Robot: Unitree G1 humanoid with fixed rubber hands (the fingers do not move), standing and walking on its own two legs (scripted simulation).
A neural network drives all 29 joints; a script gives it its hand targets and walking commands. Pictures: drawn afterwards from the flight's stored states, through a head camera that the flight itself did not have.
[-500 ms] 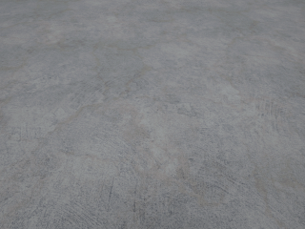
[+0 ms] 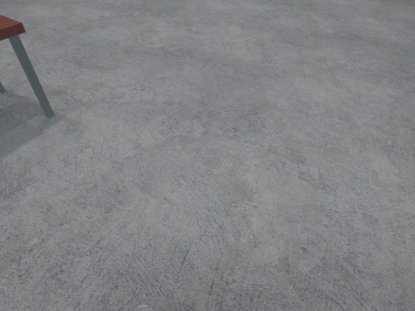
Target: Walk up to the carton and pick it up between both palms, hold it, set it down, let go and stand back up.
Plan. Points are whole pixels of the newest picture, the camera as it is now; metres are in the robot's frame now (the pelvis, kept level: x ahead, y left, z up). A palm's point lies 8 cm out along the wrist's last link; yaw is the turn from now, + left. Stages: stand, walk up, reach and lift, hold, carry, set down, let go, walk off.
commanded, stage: walk up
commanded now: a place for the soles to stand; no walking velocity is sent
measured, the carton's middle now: out of the picture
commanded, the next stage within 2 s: none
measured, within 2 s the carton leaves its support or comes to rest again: neither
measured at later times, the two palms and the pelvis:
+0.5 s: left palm (11, 308) +0.17 +0.36 -0.10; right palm (264, 243) +0.33 -0.15 -0.14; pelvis +0.20 +0.09 -0.01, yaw +23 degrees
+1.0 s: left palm out of the picture +0.18 +0.47 -0.15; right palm (145, 142) +0.63 +0.19 -0.10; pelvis +0.36 +0.28 -0.02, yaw +44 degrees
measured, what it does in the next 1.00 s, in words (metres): walks ahead, turning left: left foot, then right foot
